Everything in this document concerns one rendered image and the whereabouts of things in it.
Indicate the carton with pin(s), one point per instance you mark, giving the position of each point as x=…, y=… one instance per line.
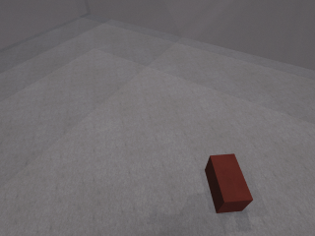
x=227, y=184

